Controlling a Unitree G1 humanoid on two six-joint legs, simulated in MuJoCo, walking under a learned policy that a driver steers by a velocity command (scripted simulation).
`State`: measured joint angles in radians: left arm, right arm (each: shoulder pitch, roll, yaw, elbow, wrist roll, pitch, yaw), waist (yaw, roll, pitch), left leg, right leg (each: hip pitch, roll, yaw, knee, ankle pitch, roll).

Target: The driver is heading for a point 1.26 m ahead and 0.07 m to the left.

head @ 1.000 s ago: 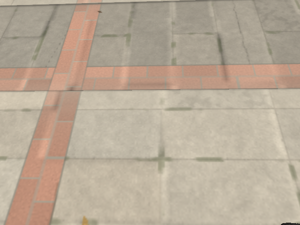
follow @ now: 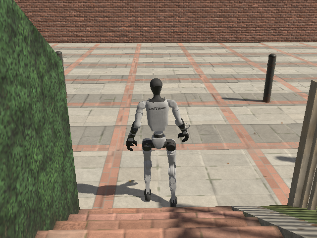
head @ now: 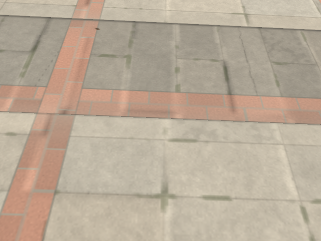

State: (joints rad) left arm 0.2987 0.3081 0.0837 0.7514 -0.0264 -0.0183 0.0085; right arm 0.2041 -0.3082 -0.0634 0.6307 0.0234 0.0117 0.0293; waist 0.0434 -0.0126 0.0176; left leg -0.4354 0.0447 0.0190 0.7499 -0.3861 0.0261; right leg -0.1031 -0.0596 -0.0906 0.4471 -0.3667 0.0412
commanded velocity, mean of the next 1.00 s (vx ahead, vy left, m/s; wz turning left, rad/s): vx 0.46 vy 0.00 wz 0.13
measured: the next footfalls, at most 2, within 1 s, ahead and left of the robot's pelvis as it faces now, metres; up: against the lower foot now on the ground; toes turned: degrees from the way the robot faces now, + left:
left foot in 0.04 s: +0.08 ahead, +0.11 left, +0.00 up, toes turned +3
right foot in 0.54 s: +0.44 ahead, +0.01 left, +0.00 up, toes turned +19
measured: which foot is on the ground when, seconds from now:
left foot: up 0.00-0.02, down 0.04-0.56, up 0.58-0.98, down 1.00-1.00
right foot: down 0.00-0.04, up 0.06-0.52, down 0.54-0.98, up 1.00-1.00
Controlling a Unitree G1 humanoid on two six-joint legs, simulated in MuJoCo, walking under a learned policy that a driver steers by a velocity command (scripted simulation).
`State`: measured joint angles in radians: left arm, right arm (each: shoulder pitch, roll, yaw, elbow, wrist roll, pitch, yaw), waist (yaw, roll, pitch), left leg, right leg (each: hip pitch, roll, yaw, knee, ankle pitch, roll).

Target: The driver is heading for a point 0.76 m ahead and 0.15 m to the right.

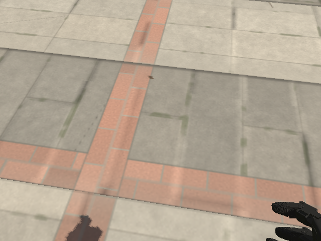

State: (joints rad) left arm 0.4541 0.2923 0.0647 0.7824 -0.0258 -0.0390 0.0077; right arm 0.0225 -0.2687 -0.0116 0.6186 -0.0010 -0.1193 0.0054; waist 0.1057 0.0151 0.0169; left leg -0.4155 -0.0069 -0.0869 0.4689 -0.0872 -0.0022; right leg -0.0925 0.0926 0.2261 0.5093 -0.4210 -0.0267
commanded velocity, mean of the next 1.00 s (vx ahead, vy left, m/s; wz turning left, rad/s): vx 0.50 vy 0.00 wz -0.36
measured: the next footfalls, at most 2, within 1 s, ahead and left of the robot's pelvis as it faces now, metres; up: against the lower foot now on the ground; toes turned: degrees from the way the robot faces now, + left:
right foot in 0.50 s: +0.37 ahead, -0.18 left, +0.00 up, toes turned -21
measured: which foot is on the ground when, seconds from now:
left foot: down 0.00-0.50, up 0.52-1.00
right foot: up 0.00-0.48, down 0.50-1.00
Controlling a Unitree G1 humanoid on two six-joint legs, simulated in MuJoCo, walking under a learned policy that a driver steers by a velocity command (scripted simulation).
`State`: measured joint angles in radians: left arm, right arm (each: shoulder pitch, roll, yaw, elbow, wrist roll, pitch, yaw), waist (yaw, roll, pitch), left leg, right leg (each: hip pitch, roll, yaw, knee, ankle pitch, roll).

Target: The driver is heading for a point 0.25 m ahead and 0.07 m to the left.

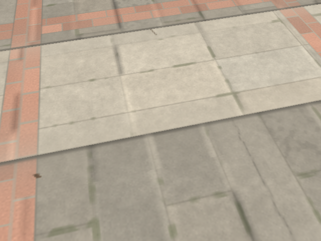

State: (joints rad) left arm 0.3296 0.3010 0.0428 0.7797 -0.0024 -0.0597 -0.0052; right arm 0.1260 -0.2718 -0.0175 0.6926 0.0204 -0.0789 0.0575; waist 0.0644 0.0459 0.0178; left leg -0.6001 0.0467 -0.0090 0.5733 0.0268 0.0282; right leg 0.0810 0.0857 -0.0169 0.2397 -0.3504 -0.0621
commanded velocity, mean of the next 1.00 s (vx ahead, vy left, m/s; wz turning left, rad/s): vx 0.13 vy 0.00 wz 0.09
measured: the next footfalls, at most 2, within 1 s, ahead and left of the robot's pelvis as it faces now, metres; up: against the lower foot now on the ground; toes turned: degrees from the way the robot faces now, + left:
left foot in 0.06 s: +0.21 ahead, +0.12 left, +0.00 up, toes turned +3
right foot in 0.50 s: +0.30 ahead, -0.11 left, +0.00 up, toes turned +7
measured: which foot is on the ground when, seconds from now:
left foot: up 0.00-0.04, down 0.06-1.00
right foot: down 0.00-0.08, up 0.10-0.48, down 0.50-1.00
